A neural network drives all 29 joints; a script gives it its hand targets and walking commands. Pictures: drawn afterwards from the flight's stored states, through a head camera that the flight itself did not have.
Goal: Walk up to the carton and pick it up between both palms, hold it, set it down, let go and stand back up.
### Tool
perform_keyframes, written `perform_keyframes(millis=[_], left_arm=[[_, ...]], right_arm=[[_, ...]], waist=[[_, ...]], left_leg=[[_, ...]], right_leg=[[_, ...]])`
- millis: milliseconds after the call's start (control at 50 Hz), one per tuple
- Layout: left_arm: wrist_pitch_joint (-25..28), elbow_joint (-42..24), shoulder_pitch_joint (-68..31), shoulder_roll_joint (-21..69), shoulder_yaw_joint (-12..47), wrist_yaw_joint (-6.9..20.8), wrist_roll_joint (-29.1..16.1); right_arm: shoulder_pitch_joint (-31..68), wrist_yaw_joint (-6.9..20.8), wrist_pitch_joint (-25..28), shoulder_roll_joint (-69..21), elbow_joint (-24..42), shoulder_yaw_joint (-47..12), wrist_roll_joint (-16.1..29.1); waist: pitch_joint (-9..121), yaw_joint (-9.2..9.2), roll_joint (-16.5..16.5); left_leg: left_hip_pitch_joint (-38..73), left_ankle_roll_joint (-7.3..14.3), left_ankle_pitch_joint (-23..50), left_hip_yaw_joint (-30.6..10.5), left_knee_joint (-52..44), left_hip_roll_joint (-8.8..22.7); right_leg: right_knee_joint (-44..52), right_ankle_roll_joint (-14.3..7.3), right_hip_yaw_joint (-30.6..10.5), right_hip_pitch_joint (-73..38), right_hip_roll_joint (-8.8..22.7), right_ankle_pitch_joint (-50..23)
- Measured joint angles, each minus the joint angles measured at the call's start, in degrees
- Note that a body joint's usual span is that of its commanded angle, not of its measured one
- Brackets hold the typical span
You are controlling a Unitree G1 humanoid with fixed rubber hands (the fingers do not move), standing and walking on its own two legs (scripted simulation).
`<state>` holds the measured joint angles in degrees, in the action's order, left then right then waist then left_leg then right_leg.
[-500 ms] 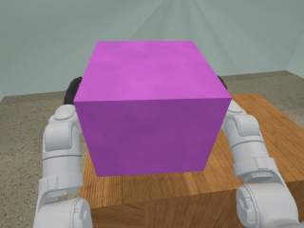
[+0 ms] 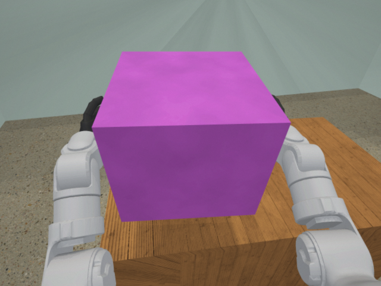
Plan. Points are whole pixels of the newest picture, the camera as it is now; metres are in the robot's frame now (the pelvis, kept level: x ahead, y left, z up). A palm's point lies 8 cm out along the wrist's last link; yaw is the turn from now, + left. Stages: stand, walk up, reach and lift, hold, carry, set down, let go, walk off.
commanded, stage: hold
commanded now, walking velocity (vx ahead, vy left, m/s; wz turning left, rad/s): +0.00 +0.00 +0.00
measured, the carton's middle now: (186, 130) +0.40 -0.01 +0.20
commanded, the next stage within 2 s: none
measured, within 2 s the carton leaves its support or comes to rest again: neither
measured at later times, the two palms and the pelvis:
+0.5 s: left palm (91, 135) +0.36 +0.18 +0.22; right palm (275, 129) +0.36 -0.20 +0.23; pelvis +0.00 +0.00 +0.00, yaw +0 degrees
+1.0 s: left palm (91, 135) +0.36 +0.18 +0.22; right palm (275, 129) +0.36 -0.20 +0.23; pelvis +0.00 +0.00 +0.00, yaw +0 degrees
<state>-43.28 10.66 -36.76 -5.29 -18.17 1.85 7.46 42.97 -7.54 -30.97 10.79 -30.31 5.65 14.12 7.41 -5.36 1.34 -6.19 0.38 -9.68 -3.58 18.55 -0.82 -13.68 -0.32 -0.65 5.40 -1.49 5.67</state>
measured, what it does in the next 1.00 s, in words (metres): stands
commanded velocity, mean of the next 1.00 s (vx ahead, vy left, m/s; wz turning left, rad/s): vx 0.00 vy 0.00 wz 0.00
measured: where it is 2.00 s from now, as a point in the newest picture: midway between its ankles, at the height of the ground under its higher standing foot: outside the picture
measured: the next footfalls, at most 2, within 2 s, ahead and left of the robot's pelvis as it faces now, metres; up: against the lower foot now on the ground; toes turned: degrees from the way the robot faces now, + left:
none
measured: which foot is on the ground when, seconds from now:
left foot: down 0.00-1.00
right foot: down 0.00-1.00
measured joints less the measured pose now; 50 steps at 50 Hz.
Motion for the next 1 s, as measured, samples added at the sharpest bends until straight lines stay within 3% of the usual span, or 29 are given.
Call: perform_keyframes(millis=[1000], left_arm=[[0.07,0.09,-0.01,-0.02,0.05,0.03,0.03]], right_arm=[[-0.1,-0.01,0.11,-0.02,0.02,0.03,0.0]], waist=[[0.0,-0.11,0.05]], left_leg=[[-0.03,0.03,0.09,0.1,-0.06,-0.01]], right_leg=[[-0.01,0.0,-0.05,-0.05,-0.01,0.06]])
